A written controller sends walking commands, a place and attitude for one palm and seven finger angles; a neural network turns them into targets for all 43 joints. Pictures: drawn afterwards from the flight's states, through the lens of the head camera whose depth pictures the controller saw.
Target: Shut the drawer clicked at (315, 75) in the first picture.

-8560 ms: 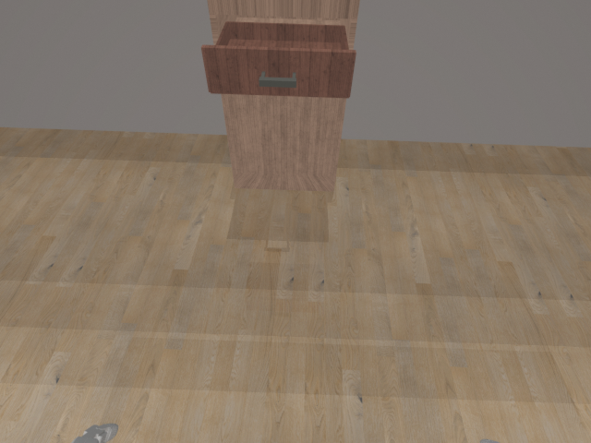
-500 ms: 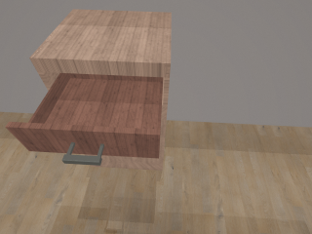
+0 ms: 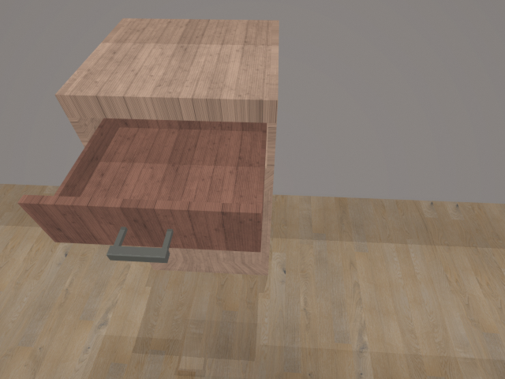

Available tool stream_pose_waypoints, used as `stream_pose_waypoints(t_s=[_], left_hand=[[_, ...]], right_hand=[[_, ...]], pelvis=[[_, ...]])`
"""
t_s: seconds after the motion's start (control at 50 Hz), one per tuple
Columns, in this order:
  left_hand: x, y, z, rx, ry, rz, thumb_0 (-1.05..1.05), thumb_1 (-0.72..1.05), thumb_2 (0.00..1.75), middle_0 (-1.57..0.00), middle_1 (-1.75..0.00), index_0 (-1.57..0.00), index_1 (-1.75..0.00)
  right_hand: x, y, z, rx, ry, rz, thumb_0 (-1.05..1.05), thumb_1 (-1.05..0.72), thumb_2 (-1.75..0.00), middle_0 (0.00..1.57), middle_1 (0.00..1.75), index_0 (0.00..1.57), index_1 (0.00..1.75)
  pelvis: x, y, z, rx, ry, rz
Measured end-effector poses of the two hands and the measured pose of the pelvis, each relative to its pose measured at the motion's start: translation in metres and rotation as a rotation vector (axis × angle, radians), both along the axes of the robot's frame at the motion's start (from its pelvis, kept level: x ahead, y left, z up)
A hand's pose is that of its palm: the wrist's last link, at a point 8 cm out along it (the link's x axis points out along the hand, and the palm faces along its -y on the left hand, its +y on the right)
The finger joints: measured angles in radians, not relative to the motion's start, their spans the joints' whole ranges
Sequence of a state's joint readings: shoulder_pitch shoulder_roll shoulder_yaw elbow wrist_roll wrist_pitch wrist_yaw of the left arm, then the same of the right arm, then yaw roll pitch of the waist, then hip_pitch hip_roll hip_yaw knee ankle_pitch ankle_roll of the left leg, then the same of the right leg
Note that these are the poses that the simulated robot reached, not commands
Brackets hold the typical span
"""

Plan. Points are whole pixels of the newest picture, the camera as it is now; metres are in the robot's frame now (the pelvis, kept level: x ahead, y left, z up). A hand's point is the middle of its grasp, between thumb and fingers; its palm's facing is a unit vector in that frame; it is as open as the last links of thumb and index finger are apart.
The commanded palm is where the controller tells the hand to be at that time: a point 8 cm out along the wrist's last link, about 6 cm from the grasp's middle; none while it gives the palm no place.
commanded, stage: look again from close up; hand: left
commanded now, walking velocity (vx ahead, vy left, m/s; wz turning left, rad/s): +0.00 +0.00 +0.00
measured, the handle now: (142, 244) +0.36 +0.23 -0.04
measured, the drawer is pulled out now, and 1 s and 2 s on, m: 0.26 0.26 0.26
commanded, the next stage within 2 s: raise the hand and make a fist in 0.38 s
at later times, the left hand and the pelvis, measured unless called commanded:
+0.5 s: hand out of the picture +0.03 +0.23 -0.17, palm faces +0.00 -0.98 -0.21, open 7.4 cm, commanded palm +0.10 +0.28 -0.06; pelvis +0.01 +0.05 +0.01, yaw -2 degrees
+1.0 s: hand out of the picture +0.12 +0.21 -0.05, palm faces +0.18 -0.98 -0.06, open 5.4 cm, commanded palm +0.12 +0.25 -0.02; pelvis -0.01 +0.01 -0.08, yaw +2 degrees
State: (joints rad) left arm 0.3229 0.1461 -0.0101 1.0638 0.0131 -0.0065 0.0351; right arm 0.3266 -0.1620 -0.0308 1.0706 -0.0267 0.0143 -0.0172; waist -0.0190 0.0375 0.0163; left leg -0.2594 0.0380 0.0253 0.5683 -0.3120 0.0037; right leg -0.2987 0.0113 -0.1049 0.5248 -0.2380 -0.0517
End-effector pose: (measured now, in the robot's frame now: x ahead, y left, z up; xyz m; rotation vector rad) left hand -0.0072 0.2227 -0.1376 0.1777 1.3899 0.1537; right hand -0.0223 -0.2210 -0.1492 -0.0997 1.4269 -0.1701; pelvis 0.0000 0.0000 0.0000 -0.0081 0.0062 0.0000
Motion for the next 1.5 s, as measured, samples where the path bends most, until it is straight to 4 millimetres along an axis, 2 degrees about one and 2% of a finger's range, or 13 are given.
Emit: stream_pose_waypoints(t_s=[0.26, 0.5, 0.54, 0.66, 0.74, 0.8, 0.92, 0.96, 1.02, 1.12, 1.22, 1.36, 1.5], left_hand=[[0.051, 0.035, 0.0, -0.009, -0.141, -0.015, 0.0, 0.91, 0.9, -0.2, -0.3, -0.2, -0.3], [0.03, 0.056, -0.001, -0.005, -0.057, -0.02, 0.0, 0.91, 0.9, -0.19, -0.3, -0.2, -0.3], [0.051, 0.062, 0.015, -0.011, -0.207, 0.072, 0.01, 0.91, 0.9, -0.2, -0.3, -0.2, -0.3], [0.16, 0.058, 0.118, 0.001, -0.936, 0.057, 0.01, 0.91, 0.9, -0.24, -0.35, -0.24, -0.35], [0.191, 0.037, 0.158, -0.119, -1.306, -0.031, 0.01, 0.91, 0.9, -0.3, -0.41, -0.3, -0.41], [0.178, 0.018, 0.147, -0.221, -1.415, -0.123, 0.0, 0.91, 0.9, -0.35, -0.47, -0.35, -0.47], [0.115, 0.019, 0.085, -0.191, -1.194, -0.109, 0.01, 0.9, 0.9, -0.47, -0.59, -0.47, -0.59], [0.101, 0.03, 0.084, -0.106, -1.186, -0.048, 0.01, 0.9, 0.9, -0.51, -0.63, -0.51, -0.63], [0.1, 0.041, 0.108, 0.01, -1.315, -0.017, 0.02, 0.9, 0.9, -0.57, -0.7, -0.57, -0.7], [0.141, 0.017, 0.149, -0.047, -1.52, -0.197, 0.02, 0.9, 0.9, -0.66, -0.81, -0.66, -0.81], [0.175, -0.006, 0.133, -0.231, -1.268, -0.297, 0.01, 0.9, 0.9, -0.76, -0.91, -0.76, -0.91], [0.155, 0.029, 0.152, -0.039, -1.255, -0.09, 0.02, 0.9, 0.9, -0.9, -1.06, -0.9, -1.06], [0.135, 0.036, 0.156, -0.064, -1.307, -0.142, 0.01, 0.9, 0.9, -1.04, -1.22, -1.04, -1.22]], right_hand=[[0.052, 0.023, 0.014, -0.047, -0.15, 0.042, 0.01, -0.91, -0.9, 0.2, 0.3, 0.2, 0.3], [0.046, 0.045, 0.014, -0.039, -0.117, 0.038, 0.01, -0.93, -0.9, 0.2, 0.3, 0.2, 0.3], [0.051, 0.045, 0.02, -0.058, -0.194, 0.043, 0.01, -0.93, -0.9, 0.21, 0.3, 0.21, 0.3], [0.103, 0.036, 0.041, -0.098, -0.567, 0.107, 0.01, -0.92, -0.9, 0.21, 0.3, 0.21, 0.3], [0.15, 0.028, 0.059, -0.108, -0.773, 0.142, 0.01, -0.91, -0.9, 0.21, 0.3, 0.21, 0.3], [0.181, 0.021, 0.073, -0.114, -0.882, 0.195, 0.01, -0.91, -0.9, 0.21, 0.3, 0.21, 0.3], [0.234, 0.012, 0.074, -0.134, -0.99, 0.303, 0.01, -0.91, -0.9, 0.21, 0.3, 0.2, 0.3], [0.245, 0.014, 0.066, -0.126, -0.995, 0.331, 0.01, -0.91, -0.9, 0.2, 0.3, 0.2, 0.3], [0.253, 0.021, 0.048, -0.089, -0.983, 0.363, 0.01, -0.91, -0.9, 0.2, 0.3, 0.2, 0.3], [0.24, 0.032, 0.015, 0.004, -0.927, 0.333, 0.01, -0.91, -0.9, 0.21, 0.3, 0.21, 0.3], [0.207, 0.021, 0.005, 0.029, -0.828, 0.169, 0.02, -0.9, -0.9, 0.21, 0.3, 0.21, 0.3], [0.18, -0.02, 0.015, -0.083, -0.731, 0.083, 0.02, -0.9, -0.9, 0.21, 0.3, 0.21, 0.3], [0.193, -0.034, 0.028, -0.149, -0.766, 0.153, 0.02, -0.91, -0.9, 0.2, 0.3, 0.2, 0.3]], pelvis=[[0.006, 0.031, 0.004, 0.004, -0.029, -0.014], [0.006, 0.053, 0.005, 0.005, -0.037, -0.028], [0.005, 0.054, 0.004, 0.008, -0.034, -0.025], [0.001, 0.056, -0.004, 0.016, -0.004, 0.018], [-0.005, 0.051, -0.018, 0.012, 0.066, 0.002], [-0.009, 0.043, -0.033, 0.012, 0.104, -0.006], [-0.015, 0.025, -0.065, 0.006, 0.174, 0.013], [-0.015, 0.02, -0.072, -0.003, 0.19, 0.026], [-0.015, 0.012, -0.081, -0.021, 0.209, 0.047], [-0.016, 0.003, -0.086, -0.035, 0.221, 0.063], [-0.009, -0.004, -0.073, -0.003, 0.216, 0.042], [0.006, -0.008, -0.057, 0.013, 0.194, 0.029], [0.003, -0.001, -0.055, -0.008, 0.19, 0.054]])
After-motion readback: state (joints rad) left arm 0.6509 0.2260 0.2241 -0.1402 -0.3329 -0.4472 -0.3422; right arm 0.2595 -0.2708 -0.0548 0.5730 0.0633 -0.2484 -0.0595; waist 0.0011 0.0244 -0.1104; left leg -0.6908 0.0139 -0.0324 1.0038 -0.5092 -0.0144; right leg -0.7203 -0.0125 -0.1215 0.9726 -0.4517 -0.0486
